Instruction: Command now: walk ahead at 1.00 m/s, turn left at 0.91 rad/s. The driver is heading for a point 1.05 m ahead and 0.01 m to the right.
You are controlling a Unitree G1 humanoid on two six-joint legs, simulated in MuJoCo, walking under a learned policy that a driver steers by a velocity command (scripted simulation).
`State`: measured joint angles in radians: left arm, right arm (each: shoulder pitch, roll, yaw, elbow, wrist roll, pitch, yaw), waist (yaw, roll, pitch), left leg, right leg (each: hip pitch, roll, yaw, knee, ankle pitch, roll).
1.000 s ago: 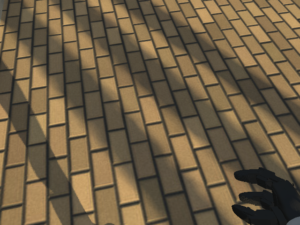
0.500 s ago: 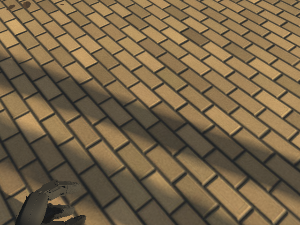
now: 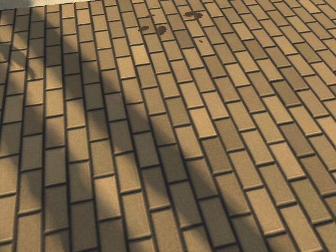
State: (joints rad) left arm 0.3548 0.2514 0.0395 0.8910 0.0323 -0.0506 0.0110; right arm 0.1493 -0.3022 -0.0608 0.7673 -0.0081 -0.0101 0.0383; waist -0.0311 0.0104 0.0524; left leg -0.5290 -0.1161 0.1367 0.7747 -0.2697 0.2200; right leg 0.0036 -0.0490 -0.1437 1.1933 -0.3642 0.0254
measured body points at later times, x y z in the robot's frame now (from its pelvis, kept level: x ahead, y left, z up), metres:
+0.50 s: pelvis +0.47 +0.00 +0.03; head +0.49 +0.02 +0.48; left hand +0.53 +0.30 -0.09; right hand +0.59 -0.27 -0.08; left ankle +0.25 +0.03 -0.56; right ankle +0.57 -0.06 -0.69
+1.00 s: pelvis +0.92 +0.09 +0.05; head +0.95 +0.09 +0.50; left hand +1.08 +0.37 -0.06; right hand +0.97 -0.21 -0.05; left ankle +0.91 +0.22 -0.69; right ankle +0.86 -0.01 -0.60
